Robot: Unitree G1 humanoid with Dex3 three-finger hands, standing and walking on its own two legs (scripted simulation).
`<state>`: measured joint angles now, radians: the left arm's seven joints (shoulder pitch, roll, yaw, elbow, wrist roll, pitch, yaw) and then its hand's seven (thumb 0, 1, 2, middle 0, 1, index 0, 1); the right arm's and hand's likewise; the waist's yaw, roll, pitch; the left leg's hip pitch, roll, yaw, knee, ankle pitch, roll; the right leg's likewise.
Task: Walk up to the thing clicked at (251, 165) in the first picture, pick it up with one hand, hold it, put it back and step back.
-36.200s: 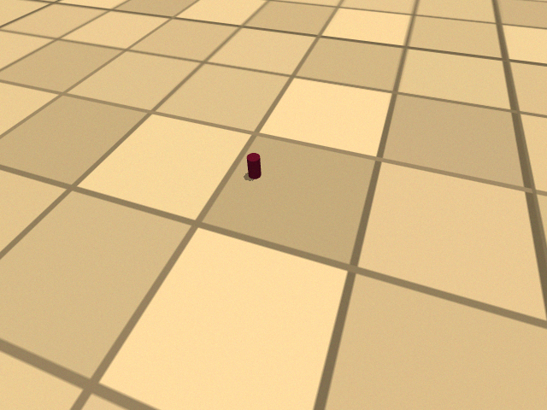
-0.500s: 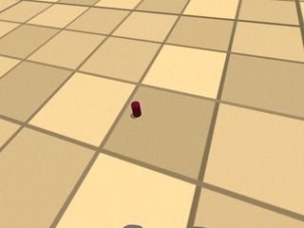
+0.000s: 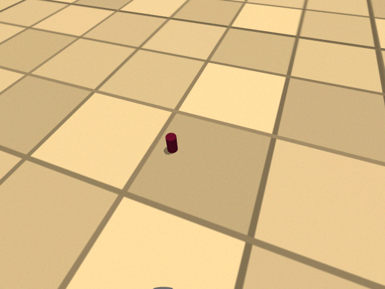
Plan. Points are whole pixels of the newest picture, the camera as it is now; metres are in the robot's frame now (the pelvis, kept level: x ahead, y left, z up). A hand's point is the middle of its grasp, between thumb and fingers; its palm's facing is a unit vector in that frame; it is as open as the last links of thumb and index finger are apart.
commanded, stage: step back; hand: left
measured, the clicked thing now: (171, 143) +1.06 +0.19 -0.70
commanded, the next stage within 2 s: stand in 0.42 s
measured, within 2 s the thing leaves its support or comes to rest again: neither
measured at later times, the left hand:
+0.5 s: hand out of the picture +0.14 +0.27 -0.14, palm faces -0.04 -0.93 -0.36, open 7.4 cm
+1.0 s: hand out of the picture +0.10 +0.26 -0.14, palm faces -0.06 -0.94 -0.34, open 7.4 cm
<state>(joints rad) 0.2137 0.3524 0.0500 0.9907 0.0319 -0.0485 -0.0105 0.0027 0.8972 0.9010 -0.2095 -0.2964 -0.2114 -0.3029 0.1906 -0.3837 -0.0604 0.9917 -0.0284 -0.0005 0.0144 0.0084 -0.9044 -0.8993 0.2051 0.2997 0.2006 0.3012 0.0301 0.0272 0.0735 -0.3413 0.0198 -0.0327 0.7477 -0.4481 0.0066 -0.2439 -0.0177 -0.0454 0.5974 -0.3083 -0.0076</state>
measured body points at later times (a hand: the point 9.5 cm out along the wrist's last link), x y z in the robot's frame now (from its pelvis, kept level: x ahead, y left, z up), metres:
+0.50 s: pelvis +0.03 +0.02 +0.01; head +0.05 +0.02 +0.46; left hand +0.15 +0.32 -0.11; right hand +0.14 -0.28 -0.11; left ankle +0.05 +0.14 -0.73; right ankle +0.01 -0.12 -0.73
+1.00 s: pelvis +0.02 +0.00 +0.02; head +0.03 +0.00 +0.47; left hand +0.10 +0.30 -0.11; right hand +0.08 -0.30 -0.11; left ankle +0.05 +0.14 -0.73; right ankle +0.01 -0.12 -0.73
